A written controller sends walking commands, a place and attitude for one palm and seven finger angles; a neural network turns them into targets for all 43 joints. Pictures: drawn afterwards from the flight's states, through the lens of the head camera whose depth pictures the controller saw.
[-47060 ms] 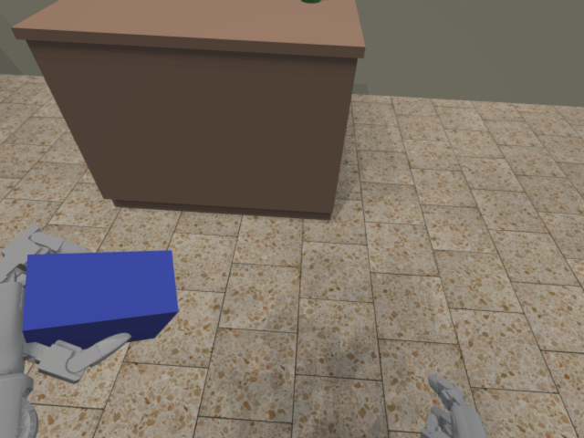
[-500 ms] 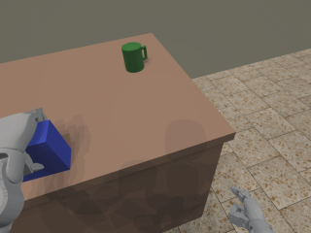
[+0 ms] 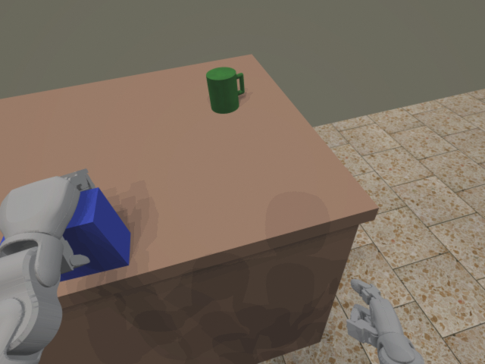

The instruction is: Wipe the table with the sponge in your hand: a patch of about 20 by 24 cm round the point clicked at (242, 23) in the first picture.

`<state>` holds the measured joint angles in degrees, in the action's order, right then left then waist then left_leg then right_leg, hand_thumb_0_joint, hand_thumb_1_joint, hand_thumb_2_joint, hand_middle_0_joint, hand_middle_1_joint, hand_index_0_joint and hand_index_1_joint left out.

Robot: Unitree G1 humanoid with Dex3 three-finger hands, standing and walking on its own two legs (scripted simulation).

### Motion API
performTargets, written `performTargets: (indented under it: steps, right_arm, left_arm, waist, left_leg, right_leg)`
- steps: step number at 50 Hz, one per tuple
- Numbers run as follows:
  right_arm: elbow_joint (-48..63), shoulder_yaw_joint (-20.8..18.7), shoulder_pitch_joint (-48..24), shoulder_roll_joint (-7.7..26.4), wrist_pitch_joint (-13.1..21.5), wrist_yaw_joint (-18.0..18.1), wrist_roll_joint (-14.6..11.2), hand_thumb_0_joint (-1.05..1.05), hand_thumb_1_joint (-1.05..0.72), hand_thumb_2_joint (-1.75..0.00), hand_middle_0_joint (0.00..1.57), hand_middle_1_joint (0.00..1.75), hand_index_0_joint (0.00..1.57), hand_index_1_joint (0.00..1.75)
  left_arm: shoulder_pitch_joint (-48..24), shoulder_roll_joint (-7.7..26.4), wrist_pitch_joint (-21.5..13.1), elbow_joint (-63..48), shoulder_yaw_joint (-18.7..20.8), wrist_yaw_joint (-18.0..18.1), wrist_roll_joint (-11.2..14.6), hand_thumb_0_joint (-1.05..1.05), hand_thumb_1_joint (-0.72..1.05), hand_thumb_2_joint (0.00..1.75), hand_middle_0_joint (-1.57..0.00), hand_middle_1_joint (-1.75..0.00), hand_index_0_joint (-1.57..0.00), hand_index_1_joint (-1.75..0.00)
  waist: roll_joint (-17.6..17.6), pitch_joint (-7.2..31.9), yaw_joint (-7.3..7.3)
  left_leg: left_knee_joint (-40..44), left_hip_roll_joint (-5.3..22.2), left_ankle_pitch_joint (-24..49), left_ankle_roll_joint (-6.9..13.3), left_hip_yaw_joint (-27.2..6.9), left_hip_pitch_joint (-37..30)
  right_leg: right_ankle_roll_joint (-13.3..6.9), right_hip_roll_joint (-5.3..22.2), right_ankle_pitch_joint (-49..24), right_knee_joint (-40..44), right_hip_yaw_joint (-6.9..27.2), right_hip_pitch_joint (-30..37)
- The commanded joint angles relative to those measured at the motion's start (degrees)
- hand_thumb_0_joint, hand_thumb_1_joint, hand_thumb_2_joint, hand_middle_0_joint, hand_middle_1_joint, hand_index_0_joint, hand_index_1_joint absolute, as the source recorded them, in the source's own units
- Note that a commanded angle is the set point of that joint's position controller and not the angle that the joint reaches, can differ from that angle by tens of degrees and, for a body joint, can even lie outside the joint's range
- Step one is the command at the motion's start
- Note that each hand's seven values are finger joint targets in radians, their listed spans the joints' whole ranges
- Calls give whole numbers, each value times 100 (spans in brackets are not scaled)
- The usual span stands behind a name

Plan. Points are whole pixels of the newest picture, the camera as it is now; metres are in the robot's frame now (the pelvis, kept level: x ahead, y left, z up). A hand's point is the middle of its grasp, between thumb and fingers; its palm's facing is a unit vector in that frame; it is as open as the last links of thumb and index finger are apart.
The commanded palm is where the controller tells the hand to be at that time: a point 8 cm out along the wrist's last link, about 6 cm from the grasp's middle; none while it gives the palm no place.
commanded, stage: lift the sponge slowly off the table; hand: left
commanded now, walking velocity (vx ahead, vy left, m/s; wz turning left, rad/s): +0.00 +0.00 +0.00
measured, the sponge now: (82, 245) +0.23 +0.31 +0.11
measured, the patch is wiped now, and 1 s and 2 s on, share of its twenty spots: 0.95 0.95 0.95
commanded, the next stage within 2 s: bring the sponge back beside the body in 1.76 s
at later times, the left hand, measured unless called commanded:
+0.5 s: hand (70, 224) +0.22 +0.29 +0.17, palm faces +0.12 -0.06 -0.99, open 10.6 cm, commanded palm +0.18 +0.29 +0.24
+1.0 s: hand (68, 204) +0.23 +0.28 +0.20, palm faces +0.13 +0.00 -0.99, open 10.6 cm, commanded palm +0.18 +0.29 +0.28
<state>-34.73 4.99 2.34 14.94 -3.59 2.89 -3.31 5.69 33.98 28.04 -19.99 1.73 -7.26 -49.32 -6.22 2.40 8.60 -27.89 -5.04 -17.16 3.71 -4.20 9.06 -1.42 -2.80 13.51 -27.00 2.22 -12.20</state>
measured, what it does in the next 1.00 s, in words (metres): stands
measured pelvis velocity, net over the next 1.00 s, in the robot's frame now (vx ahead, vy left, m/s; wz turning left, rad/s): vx -0.03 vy -0.04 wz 0.01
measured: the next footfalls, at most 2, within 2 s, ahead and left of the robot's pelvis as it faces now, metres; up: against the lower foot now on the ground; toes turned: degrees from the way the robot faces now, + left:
none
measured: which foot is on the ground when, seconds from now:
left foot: down 0.00-1.00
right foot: down 0.00-1.00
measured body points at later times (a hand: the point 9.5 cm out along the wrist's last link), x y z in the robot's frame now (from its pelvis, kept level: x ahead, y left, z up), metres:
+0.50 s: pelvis -0.01 -0.02 +0.00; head -0.02 -0.06 +0.45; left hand +0.21 +0.29 +0.22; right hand +0.25 -0.21 -0.07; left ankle -0.03 +0.08 -0.74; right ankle +0.01 -0.11 -0.74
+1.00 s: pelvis -0.03 -0.04 +0.00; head -0.05 -0.09 +0.45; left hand +0.22 +0.28 +0.26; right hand +0.22 -0.23 -0.08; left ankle -0.03 +0.08 -0.74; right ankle +0.01 -0.11 -0.74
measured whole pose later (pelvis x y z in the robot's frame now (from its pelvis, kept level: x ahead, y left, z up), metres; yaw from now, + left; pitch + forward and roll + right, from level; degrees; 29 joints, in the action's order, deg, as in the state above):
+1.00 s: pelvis -0.03 -0.04 +0.00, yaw +0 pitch -4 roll +1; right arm -37.0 4.6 2.1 16.3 -1.4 5.1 -3.5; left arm -7.9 40.4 22.9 -9.5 2.5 -13.4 -45.9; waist -6.6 0.2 8.1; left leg -26.9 -3.6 -14.5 0.8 -5.2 8.5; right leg -4.0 -4.1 11.3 -27.2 1.0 -12.1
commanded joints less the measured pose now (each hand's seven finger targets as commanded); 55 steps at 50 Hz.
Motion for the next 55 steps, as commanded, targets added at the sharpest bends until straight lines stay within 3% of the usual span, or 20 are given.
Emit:
performTargets:
  steps: [1, 7, 14, 17, 21, 22, 25, 27, 28, 30, 32, 35, 37, 41, 42, 46, 47, 50, 52, 55]
  right_arm:
    - [967, -278, -1208, 606, 309, 39, 39, 0, -90, -90, 20, 30, 20, 30]
    - [1078, -232, -1496, 543, 378, 26, 6, 0, -90, -90, 20, 30, 20, 30]
    - [892, -274, -1243, 593, 388, 103, 43, 0, -90, -90, 20, 30, 20, 30]
    - [969, -237, -1506, 578, 398, 103, -3, 0, -90, -90, 20, 30, 20, 30]
    - [892, -276, -1300, 584, 364, 94, 44, 0, -90, -90, 20, 30, 20, 30]
    - [1010, -237, -1560, 547, 447, 94, -3, 0, -90, -90, 20, 30, 20, 30]
    - [867, -276, -1290, 595, 376, 99, 55, 0, -90, -90, 20, 30, 20, 30]
    - [994, -251, -1579, 550, 431, 107, -17, 0, -90, -90, 20, 30, 20, 30]
    - [853, -279, -1306, 630, 402, 134, 53, 0, -90, -90, 20, 30, 20, 30]
    - [818, -281, -1311, 638, 353, 152, 8, 0, -90, -90, 20, 30, 20, 30]
    - [943, -235, -1627, 588, 435, 179, -70, 0, -90, -90, 20, 30, 20, 30]
    - [795, -255, -1339, 664, 405, 259, -8, 0, -90, -90, 20, 30, 20, 30]
    - [887, -216, -1585, 639, 483, 279, -60, 0, -90, -90, 20, 30, 20, 30]
    - [825, -232, -1348, 629, 485, 302, -4, 0, -90, -90, 20, 30, 20, 30]
    - [905, -211, -1537, 604, 557, 298, -54, 0, -90, -90, 20, 30, 20, 30]
    - [802, -251, -1308, 634, 535, 294, 1, 0, -90, -90, 20, 30, 20, 30]
    - [887, -239, -1518, 615, 606, 281, -47, 0, -90, -90, 20, 30, 20, 30]
    - [814, -281, -1318, 651, 543, 259, 26, 0, -90, -90, 20, 30, 20, 30]
    - [859, -276, -1504, 654, 543, 235, -50, 0, -90, -90, 20, 30, 20, 30]
    - [807, -295, -1332, 706, 477, 243, -18, 0, -90, -90, 20, 30, 20, 30]
  left_arm:
    - [-791, 1159, -67, -881, 632, 19, 125, 0, 10, 130, -120, -160, -120, -160]
    - [-924, 1328, -73, -1248, 784, -2, 111, 0, 10, 130, -120, -160, -120, -160]
    - [-1461, 1644, -102, -870, 948, 72, 41, 0, 10, 130, -120, -160, -120, -160]
    - [-1626, 1855, -115, -1055, 1098, 27, 43, 0, 10, 130, -120, -160, -120, -160]
    - [-1611, 1951, -208, -1078, 1148, 16, 96, 0, 10, 130, -120, -160, -120, -160]
    - [-1651, 1963, -216, -1305, 1198, 3, 80, 0, 10, 130, -120, -160, -120, -160]
    - [-1472, 2052, -232, -931, 1305, 4, 133, 0, 10, 130, -120, -160, -120, -160]
    - [-1694, 2082, -228, -1179, 1340, -9, 179, 0, 10, 130, -120, -160, -120, -160]
    - [-1880, 2282, -230, -946, 1435, 26, 151, 0, 10, 130, -120, -160, -120, -160]
    - [-1902, 2122, -175, -549, 1255, -34, 174, 0, 10, 130, -120, -160, -120, -160]
    - [-2285, 2031, -164, -736, 1096, -110, 176, 0, 10, 130, -120, -160, -120, -160]
    - [-2504, 2171, -182, -159, 1073, -200, 166, 0, 10, 130, -120, -160, -120, -160]
    - [-2824, 2293, -232, -287, 1100, -281, 101, 0, 10, 130, -120, -160, -120, -160]
    - [-2943, 2411, -457, -98, 1152, -355, 149, 0, 10, 130, -120, -160, -120, -160]
    - [-3061, 2379, -468, -241, 1132, -367, 120, 0, 10, 130, -120, -160, -120, -160]
    - [-3228, 2421, -558, 85, 1163, -325, 156, 0, 10, 130, -120, -160, -120, -160]
    - [-3320, 2466, -556, -109, 1229, -307, 142, 0, 10, 130, -120, -160, -120, -160]
    - [-3098, 2537, -496, 125, 1370, -257, 203, 0, 10, 130, -120, -160, -120, -160]
    - [-3147, 2608, -383, 50, 1433, -272, 221, 0, 10, 130, -120, -160, -120, -160]
    - [-3154, 2627, -325, 299, 1400, -292, 294, 0, 10, 130, -120, -160, -120, -160]
  waist:
    - [331, 789, -48]
    - [37, 893, 1]
    - [285, 912, -40]
    - [72, 965, -20]
    - [-35, 1043, 10]
    - [-191, 1068, 31]
    - [152, 942, 30]
    - [-123, 1017, 28]
    - [-41, 1064, 26]
    - [186, 723, -34]
    - [-81, 787, -70]
    - [336, 759, -88]
    - [42, 898, -114]
    - [108, 976, -53]
    - [-211, 957, -78]
    - [88, 919, -33]
    - [-241, 1038, -28]
    - [201, 1066, 42]
    - [5, 1006, 18]
    - [274, 989, 27]
  left_leg:
    - [474, 396, 1830, -176, -145, 178]
    - [469, 338, 1944, -140, -195, 113]
    - [444, 291, 1933, -147, -127, 74]
    - [484, 269, 1860, -138, -188, 67]
    - [449, 256, 1979, -139, -109, 13]
    - [457, 239, 1965, -125, -211, -14]
    - [407, 241, 1996, -133, -97, 49]
    - [452, 229, 1796, -136, -170, 23]
    - [414, 227, 1821, -140, -106, 72]
    - [475, 240, 1570, -144, -80, 143]
    - [522, 227, 1371, -137, -152, 88]
    - [495, 226, 1269, -114, -76, 162]
    - [507, 212, 1156, -121, -156, 115]
    - [485, 204, 1156, -108, -78, 129]
    - [519, 209, 1055, -123, -175, 106]
    - [520, 225, 1001, -141, -95, 212]
    - [533, 225, 980, -157, -176, 173]
    - [441, 219, 1166, -164, -71, 297]
    - [456, 215, 1103, -179, -148, 308]
    - [417, 221, 1026, -172, -55, 403]
  right_leg:
    - [-279, 74, -1084, 242, -93, 765]
    - [-351, 17, -1209, 260, 182, 869]
    - [-321, 83, -1179, 303, 93, 906]
    - [-373, 31, -1161, 339, 323, 976]
    - [-312, 117, -1266, 332, 103, 1026]
    - [-390, 36, -1235, 328, 353, 1036]
    - [-304, 115, -1330, 353, 142, 1009]
    - [-365, 63, -1120, 388, 422, 990]
    - [-332, 140, -1135, 351, 233, 1031]
    - [-283, 125, -873, 471, 192, 811]
    - [-349, 86, -638, 508, 426, 752]
    - [-260, 182, -552, 531, 204, 752]
    - [-330, 145, -397, 549, 497, 763]
    - [-262, 257, -393, 524, 217, 834]
    - [-343, 180, -244, 552, 478, 747]
    - [-279, 260, -236, 534, 227, 762]
    - [-369, 216, -194, 533, 519, 801]
    - [-299, 294, -463, 441, 333, 934]
    - [-346, 228, -369, 471, 597, 837]
    - [-260, 306, -341, 453, 394, 859]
